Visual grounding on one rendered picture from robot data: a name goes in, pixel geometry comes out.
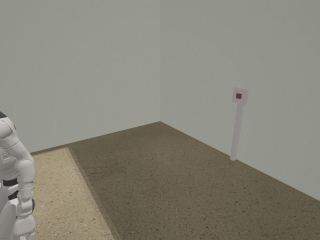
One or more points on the robot left hand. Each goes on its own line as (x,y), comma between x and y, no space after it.
(24,225)

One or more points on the left robot upper arm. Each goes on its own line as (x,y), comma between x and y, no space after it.
(12,145)

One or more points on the left robot thigh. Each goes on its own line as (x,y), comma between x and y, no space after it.
(8,217)

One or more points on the robot torso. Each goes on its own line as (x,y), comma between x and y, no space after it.
(9,184)

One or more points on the panel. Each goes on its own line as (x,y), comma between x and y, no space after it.
(238,119)

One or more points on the left robot forearm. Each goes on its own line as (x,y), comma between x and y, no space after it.
(25,186)

